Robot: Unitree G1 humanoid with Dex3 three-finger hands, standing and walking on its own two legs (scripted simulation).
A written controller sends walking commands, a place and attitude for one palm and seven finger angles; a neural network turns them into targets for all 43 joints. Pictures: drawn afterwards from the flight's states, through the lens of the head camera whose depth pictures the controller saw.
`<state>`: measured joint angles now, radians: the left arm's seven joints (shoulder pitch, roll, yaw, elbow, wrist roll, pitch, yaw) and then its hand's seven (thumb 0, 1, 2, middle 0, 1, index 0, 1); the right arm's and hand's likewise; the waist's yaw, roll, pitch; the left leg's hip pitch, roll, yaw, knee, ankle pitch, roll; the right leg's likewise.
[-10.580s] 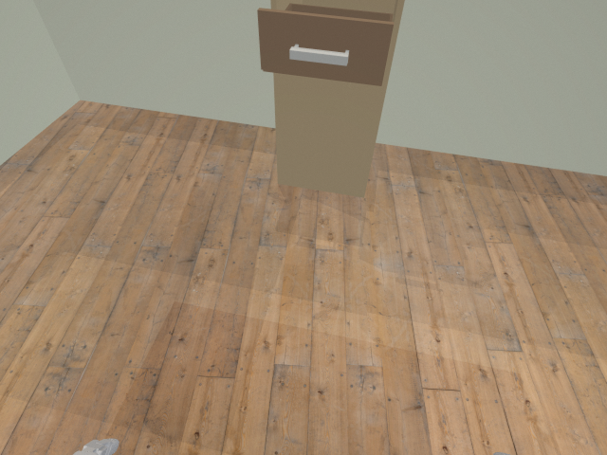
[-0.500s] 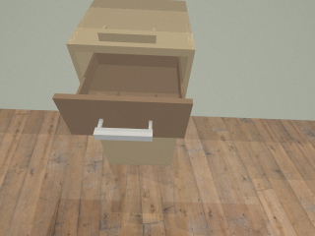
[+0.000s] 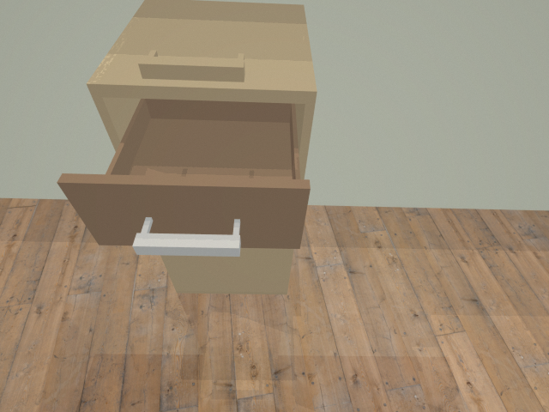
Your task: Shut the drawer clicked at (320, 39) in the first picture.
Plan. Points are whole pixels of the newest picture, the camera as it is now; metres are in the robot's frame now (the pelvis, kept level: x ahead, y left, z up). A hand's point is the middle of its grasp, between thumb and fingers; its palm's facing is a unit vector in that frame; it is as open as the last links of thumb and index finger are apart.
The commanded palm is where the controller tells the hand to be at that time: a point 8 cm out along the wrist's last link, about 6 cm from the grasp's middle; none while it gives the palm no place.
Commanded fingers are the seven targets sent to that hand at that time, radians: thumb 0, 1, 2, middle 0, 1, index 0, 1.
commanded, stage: come to a stop and stand still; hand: left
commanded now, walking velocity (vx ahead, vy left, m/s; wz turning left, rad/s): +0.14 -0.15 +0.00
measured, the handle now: (190, 234) +0.38 +0.16 +0.01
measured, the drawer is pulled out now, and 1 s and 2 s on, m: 0.23 0.23 0.23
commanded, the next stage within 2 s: look again from close up in 1.34 s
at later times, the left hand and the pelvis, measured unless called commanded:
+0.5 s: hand out of the picture +0.05 +0.14 -0.18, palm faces +0.05 -0.97 -0.24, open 7.3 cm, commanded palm none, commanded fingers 0.00 0.90 0.90 -0.20 -0.30 -0.20 -0.30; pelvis +0.04 -0.04 +0.00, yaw +1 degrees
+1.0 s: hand out of the picture +0.05 +0.14 -0.18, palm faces +0.06 -0.98 -0.21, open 7.3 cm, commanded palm none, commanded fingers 0.00 0.90 0.90 -0.20 -0.30 -0.20 -0.30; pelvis +0.03 -0.04 -0.01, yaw +2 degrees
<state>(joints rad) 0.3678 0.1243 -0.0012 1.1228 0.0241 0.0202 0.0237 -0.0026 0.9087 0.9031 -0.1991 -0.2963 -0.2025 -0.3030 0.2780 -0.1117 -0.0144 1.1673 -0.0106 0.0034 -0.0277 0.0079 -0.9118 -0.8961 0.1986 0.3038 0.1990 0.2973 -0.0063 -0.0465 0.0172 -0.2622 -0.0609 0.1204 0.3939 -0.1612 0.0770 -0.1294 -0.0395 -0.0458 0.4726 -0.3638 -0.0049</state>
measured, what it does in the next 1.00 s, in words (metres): steps on the spot: right foot, then left foot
